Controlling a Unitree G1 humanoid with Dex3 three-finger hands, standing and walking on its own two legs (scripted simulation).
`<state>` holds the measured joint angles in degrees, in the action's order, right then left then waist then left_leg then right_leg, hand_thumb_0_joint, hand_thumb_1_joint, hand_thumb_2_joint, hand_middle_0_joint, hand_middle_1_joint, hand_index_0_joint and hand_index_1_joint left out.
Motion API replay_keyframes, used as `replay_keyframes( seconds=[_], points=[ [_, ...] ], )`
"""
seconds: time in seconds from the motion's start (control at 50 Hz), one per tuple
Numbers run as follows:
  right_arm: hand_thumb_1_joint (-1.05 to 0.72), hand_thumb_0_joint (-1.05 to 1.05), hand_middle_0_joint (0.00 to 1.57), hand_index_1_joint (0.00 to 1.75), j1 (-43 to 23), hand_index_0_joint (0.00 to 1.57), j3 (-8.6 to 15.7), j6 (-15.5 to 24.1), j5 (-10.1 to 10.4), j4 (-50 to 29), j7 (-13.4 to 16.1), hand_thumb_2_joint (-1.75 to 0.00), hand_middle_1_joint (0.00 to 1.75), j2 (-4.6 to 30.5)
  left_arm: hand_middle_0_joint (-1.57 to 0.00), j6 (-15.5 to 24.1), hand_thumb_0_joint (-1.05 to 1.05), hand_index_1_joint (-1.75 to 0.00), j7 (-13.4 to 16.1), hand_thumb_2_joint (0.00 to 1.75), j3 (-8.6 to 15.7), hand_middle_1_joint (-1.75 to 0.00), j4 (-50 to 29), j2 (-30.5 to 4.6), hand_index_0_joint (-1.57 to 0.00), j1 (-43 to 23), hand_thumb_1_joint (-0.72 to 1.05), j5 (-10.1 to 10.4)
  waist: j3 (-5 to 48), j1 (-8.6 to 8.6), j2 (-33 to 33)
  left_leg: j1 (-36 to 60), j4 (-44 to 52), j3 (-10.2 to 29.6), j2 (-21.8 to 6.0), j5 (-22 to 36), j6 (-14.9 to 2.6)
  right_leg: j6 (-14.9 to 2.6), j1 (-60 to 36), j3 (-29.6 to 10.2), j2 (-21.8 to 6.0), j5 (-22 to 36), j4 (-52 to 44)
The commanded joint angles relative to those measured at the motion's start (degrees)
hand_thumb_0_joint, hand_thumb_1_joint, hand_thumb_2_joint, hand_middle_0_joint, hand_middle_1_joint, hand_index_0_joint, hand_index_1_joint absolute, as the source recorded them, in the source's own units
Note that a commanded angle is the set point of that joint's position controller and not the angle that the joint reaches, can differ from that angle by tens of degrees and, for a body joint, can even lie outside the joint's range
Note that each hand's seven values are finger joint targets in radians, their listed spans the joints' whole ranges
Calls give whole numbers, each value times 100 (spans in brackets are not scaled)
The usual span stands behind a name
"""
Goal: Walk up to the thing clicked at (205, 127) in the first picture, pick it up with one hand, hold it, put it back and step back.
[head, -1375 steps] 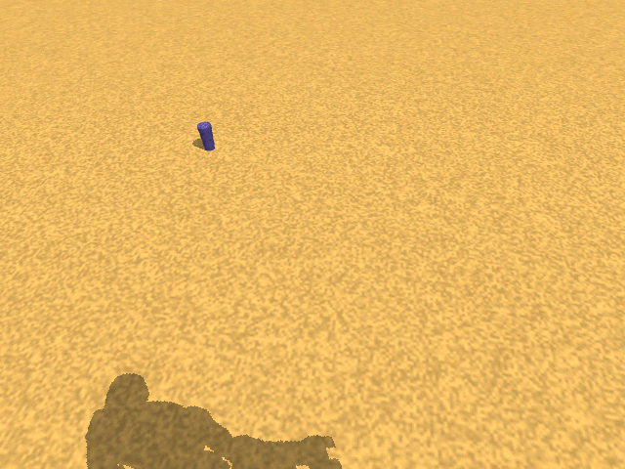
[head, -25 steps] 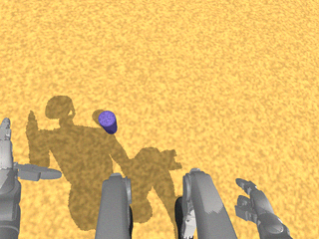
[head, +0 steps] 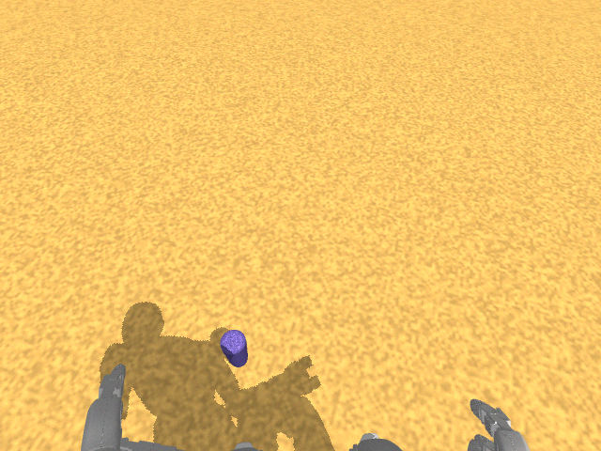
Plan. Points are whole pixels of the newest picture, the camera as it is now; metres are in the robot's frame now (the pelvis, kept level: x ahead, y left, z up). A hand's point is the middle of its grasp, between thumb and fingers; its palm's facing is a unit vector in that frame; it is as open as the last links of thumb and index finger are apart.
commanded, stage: home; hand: left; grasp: from the side
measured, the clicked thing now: (236, 350) +0.50 +0.17 -0.62
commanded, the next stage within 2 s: stand in 1.68 s
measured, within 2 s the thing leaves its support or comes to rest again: neither
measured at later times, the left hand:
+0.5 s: hand out of the picture +0.17 +0.18 -0.03, palm faces +0.14 -0.95 -0.29, open 17.2 cm
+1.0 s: hand (158, 446) +0.18 +0.18 -0.03, palm faces +0.13 -0.95 -0.29, open 17.3 cm
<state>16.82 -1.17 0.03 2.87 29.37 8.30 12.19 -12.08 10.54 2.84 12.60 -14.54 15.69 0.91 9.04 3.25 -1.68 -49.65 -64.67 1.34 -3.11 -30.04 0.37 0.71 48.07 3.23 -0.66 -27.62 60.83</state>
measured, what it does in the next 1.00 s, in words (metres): stands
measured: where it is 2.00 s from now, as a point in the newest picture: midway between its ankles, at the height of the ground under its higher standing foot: outside the picture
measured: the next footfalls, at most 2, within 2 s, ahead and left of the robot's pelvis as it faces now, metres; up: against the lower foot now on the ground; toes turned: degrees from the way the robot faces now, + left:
none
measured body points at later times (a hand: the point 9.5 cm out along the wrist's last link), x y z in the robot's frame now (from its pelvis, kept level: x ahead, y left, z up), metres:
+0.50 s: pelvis +0.01 -0.01 +0.03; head +0.04 +0.00 +0.48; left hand +0.16 +0.23 -0.01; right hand +0.19 -0.24 -0.04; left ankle +0.01 +0.12 -0.66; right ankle +0.02 -0.13 -0.66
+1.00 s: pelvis +0.02 -0.01 +0.03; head +0.04 +0.00 +0.48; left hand +0.17 +0.23 -0.01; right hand +0.18 -0.24 -0.04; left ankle +0.01 +0.12 -0.66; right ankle +0.02 -0.13 -0.66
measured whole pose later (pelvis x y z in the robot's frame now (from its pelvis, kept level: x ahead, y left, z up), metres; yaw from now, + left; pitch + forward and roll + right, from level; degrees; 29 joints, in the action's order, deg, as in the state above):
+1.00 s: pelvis +0.02 -0.01 +0.03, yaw +1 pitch +8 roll -2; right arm 15.8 -1.3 6.9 0.8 29.5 9.8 11.8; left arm -15.1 8.3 -0.6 0.7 -11.8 26.1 0.5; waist 5.9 1.1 -1.8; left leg -34.8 -54.5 1.3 -2.6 -27.5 0.9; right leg 0.4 33.4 3.6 -0.9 -25.8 51.5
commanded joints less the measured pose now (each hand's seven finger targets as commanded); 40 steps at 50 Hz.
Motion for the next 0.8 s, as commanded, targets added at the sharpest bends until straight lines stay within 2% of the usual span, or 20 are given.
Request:
replay_keyframes(
  seconds=[0.0,0.04,0.1,0.2,0.24,0.28,0.32,0.36,0.4,0.42,0.44,0.5,0.54,0.58,0.64,0.68,0.76,0.78],
  points=[
    [-90,0,20,30,-312,20,290,403,-25,-1018,192,-90,30,673,-11,67,0,-12,92,13,112,-12,-1755,-570,-11,353,-47,-20,876,-124,-198,1221,1463,-41,209,1090,-95,-137,-1263,31,169,978,-1249],
    [-90,0,20,30,-350,20,273,475,-43,-1080,222,-90,30,664,-9,5,0,-10,65,12,-61,-10,-2029,-401,-9,618,-47,-14,634,-105,-169,1367,1664,21,171,1023,-74,-140,-1253,90,208,874,-1325],
    [-90,0,20,30,-410,20,262,574,-63,-1149,242,-90,30,659,-9,-53,0,-9,20,11,-59,-9,-2213,-379,-9,915,-48,-26,143,-145,-15,1341,1889,76,158,833,-76,-120,-1256,131,212,712,-1482],
    [-90,0,20,30,-432,20,241,715,-119,-1204,258,-90,30,627,-6,-48,0,-7,-93,9,-80,-7,-2436,-298,-6,1039,-49,-19,-77,-105,181,1386,1868,-102,244,785,-123,-75,-1373,64,168,629,-1763],
    [-89,0,20,30,-439,20,250,774,-149,-1184,261,-90,30,642,-6,-43,0,-6,-108,9,15,-6,-2418,-367,-6,994,-49,-37,-59,-105,242,1428,1849,-128,259,793,-130,-59,-1451,31,147,632,-1792],
    [-90,0,20,30,-441,20,231,829,-169,-1163,254,-90,30,621,-6,2,0,-6,-157,9,-88,-6,-2374,-268,-5,860,-50,-54,-85,-75,126,1468,1837,-171,289,742,-132,-52,-1417,-10,125,634,-1824],
    [-89,0,20,30,-394,20,262,871,-190,-1099,278,-90,30,635,-6,17,0,-6,-145,9,6,-6,-2542,-350,-6,767,-49,-67,222,-109,35,1641,1849,-144,281,888,-103,-75,-1568,-21,131,746,-1741],
    [-90,0,20,30,-385,20,256,909,-206,-1079,276,-90,30,639,-5,14,0,-6,-143,8,-41,-6,-2594,-316,-5,864,-50,-73,439,-120,-89,1808,1830,-126,285,1168,-80,-91,-1686,-10,136,999,-1683],
    [-90,0,20,30,-455,20,238,952,-201,-1064,273,-90,30,628,-5,1,0,-6,-129,9,-97,-6,-2632,-285,-6,793,-50,-64,322,-114,-233,1826,1892,-94,280,1098,-55,-99,-1646,27,150,937,-1683],
    [-90,0,20,30,-415,20,233,960,-213,-1044,299,-90,30,612,-5,-8,0,-6,-116,9,-36,-6,-2655,-326,-6,862,-50,-73,562,-156,-224,1911,1854,-81,268,1308,-50,-108,-1772,31,158,1103,-1650],
    [-90,0,20,30,-440,20,240,955,-212,-1015,300,-90,30,627,-5,-9,0,-6,-116,7,-81,-6,-2544,-292,-5,949,-53,-76,451,-145,-188,1911,1822,-95,274,1428,-51,-97,-1760,28,152,1212,-1672],
    [-90,0,20,30,-442,20,237,954,-212,-997,288,-90,30,635,-5,-22,0,-6,-122,8,-19,-6,-2379,-310,-6,1106,-51,-70,450,-175,32,1861,1694,-131,286,1786,-78,-65,-1875,8,135,1627,-1702],
    [-90,0,20,30,-469,20,242,947,-216,-1004,278,-90,30,669,-5,-38,0,-6,-146,9,-46,-6,-2306,-298,-6,1063,-51,-66,346,-139,157,1784,1699,-123,287,1696,-101,-52,-1830,3,136,1568,-1758],
    [-90,0,20,30,-512,20,225,954,-206,-969,252,-90,30,638,-5,-21,0,-6,-150,9,-38,-7,-2328,-307,-6,934,-50,-62,167,-190,44,1753,1800,-127,289,1475,-88,-66,-1775,13,129,1320,-1797],
    [-90,0,20,30,-451,20,261,950,-213,-975,253,-90,30,655,-5,-20,0,-6,-157,6,-8,-6,-2298,-309,-5,1109,-55,-74,433,-210,59,1858,1772,-104,277,1833,-71,-85,-1937,40,153,1636,-1687],
    [-90,0,20,30,-468,20,264,952,-211,-977,251,-90,30,651,-5,-37,0,-6,-162,8,-10,-7,-2261,-293,-6,1146,-51,-72,402,-207,-28,1900,1769,-107,267,1981,-52,-91,-1947,58,159,1754,-1656],
    [-90,0,20,30,-436,20,276,944,-218,-940,241,-90,30,649,-5,-20,0,-6,-163,6,-4,-6,-2350,-324,-5,1015,-55,-75,426,-197,-127,1965,1782,-93,251,2084,-35,-98,-1946,69,174,1828,-1641],
    [-90,0,20,30,-440,20,271,954,-214,-910,230,-90,30,650,-5,-41,0,-6,-179,7,-91,-6,-2086,-189,-5,1066,-53,-79,268,-139,-5,1924,1822,-67,243,1945,-39,-97,-1880,83,183,1676,-1637]
  ],
)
